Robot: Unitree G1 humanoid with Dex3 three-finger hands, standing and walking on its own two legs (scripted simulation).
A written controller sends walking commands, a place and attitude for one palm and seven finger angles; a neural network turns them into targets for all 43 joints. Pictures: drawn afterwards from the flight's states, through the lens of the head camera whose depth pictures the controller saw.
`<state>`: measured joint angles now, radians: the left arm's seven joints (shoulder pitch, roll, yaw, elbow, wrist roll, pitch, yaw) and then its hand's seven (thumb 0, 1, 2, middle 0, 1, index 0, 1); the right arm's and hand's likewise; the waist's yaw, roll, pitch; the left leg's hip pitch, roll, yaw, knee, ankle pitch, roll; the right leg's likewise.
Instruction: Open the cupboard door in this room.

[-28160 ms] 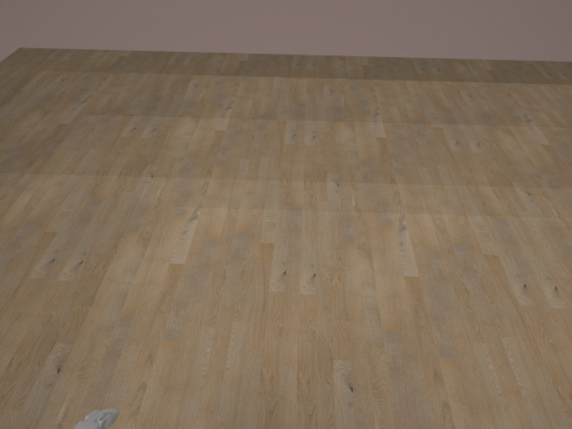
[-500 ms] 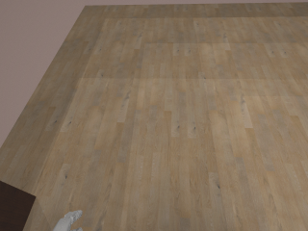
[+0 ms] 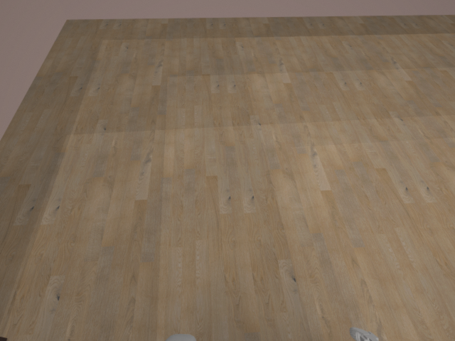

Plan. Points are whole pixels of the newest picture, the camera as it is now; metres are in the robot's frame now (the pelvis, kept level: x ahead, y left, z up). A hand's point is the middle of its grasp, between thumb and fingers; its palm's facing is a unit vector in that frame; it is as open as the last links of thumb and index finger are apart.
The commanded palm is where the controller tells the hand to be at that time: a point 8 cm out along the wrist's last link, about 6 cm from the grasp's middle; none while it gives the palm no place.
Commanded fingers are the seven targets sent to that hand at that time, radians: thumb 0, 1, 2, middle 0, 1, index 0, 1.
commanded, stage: walk to a spot facing it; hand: left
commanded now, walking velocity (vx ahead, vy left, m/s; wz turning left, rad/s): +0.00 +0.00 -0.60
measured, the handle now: out of the picture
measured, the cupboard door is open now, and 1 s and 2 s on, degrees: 0 0 0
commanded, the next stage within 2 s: turn to face it in 0.62 s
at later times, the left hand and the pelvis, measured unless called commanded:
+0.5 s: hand (158, 272) +0.27 +0.19 -0.18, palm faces -0.32 -0.92 -0.20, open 7.4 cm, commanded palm none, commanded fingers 0.00 0.90 0.90 -0.20 -0.30 -0.20 -0.30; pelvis +0.10 +0.03 -0.01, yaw -19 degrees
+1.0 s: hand (198, 243) +0.34 +0.11 -0.16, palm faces -0.40 -0.89 -0.22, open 7.4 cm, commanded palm none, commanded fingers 0.00 0.90 0.90 -0.20 -0.30 -0.20 -0.30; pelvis +0.19 -0.01 -0.01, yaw -25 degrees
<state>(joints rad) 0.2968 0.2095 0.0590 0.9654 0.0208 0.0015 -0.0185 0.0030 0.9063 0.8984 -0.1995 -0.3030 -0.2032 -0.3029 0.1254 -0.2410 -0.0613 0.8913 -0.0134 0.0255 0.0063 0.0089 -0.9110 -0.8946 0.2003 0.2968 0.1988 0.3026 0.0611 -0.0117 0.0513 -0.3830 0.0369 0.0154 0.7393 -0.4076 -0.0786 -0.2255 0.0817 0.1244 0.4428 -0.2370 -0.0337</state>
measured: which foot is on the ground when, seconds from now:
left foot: up 0.00-0.04, down 0.06-0.60, up 0.62-1.00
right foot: down 0.00-0.06, up 0.08-0.58, down 0.60-1.00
